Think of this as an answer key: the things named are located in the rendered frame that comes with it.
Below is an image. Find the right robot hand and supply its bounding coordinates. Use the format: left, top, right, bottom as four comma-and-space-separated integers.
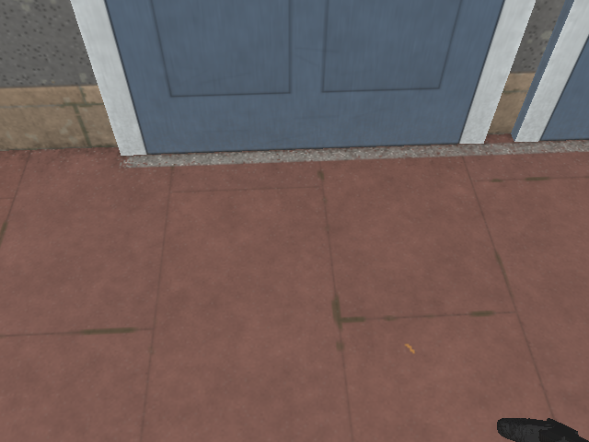
497, 418, 589, 442

